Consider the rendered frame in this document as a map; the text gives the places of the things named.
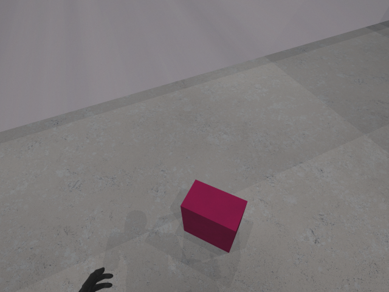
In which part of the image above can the left robot hand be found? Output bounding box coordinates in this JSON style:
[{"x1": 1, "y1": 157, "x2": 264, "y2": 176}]
[{"x1": 79, "y1": 267, "x2": 113, "y2": 292}]

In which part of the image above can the carton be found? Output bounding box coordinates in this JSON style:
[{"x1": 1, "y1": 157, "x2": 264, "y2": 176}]
[{"x1": 181, "y1": 180, "x2": 247, "y2": 253}]

